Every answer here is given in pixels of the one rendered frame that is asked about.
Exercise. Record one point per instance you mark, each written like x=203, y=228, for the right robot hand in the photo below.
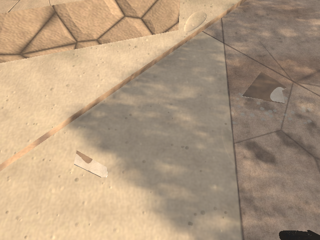
x=298, y=235

